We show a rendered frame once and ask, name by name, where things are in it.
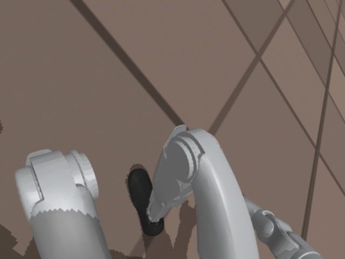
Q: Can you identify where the right robot hand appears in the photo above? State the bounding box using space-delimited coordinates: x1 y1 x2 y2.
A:
243 196 263 218

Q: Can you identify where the right robot foot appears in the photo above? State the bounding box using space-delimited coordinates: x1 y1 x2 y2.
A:
128 168 164 236

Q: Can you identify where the right robot arm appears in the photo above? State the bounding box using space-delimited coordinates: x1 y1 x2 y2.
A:
251 209 324 259

